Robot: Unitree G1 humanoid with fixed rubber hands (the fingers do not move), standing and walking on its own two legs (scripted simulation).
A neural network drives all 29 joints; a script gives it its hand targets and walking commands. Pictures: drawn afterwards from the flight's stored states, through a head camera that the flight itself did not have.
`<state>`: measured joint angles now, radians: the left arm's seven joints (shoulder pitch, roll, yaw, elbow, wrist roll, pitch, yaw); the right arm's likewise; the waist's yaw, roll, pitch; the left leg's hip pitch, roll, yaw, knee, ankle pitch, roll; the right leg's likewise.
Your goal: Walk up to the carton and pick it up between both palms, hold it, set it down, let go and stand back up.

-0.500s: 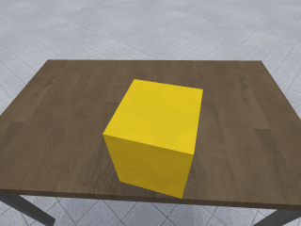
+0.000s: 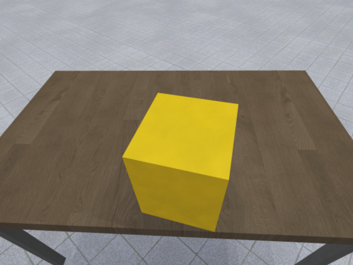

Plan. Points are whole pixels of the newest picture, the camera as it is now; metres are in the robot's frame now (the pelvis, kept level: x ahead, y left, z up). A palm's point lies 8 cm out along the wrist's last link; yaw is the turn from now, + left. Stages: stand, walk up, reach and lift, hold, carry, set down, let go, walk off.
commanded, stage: stand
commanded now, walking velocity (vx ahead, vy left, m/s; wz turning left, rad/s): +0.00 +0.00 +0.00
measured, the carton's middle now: (186, 162) +0.38 +0.02 +0.03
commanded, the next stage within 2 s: none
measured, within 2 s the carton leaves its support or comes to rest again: neither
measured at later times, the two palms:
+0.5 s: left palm out of the picture +0.05 +0.28 -0.12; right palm out of the picture +0.06 -0.28 -0.13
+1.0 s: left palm out of the picture +0.06 +0.27 -0.13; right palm out of the picture +0.05 -0.28 -0.13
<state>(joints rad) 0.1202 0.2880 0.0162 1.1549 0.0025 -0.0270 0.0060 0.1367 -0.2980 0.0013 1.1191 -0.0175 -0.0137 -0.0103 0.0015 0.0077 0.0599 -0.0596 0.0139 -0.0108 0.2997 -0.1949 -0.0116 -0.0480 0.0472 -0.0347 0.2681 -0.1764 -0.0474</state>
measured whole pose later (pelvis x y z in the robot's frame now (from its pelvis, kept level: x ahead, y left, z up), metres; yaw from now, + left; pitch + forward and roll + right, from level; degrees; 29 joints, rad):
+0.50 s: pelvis +0.00 +0.00 +0.00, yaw +0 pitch -2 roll +0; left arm 0.11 0.29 0.02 1.16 0.00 -0.03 0.01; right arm 0.13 -0.31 0.00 1.13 -0.01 -0.01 -0.01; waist 0.00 0.02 0.06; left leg -0.06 0.01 -0.02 0.29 -0.18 -0.01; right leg -0.06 0.04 -0.04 0.27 -0.18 -0.05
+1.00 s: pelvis +0.00 -0.01 +0.00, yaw +0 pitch -2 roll +0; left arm 0.11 0.29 0.02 1.16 0.00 -0.03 0.00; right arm 0.14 -0.30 0.00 1.13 -0.02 -0.01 -0.01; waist 0.00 0.01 0.07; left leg -0.07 0.02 -0.02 0.30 -0.19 -0.02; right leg -0.06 0.06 -0.04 0.27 -0.18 -0.06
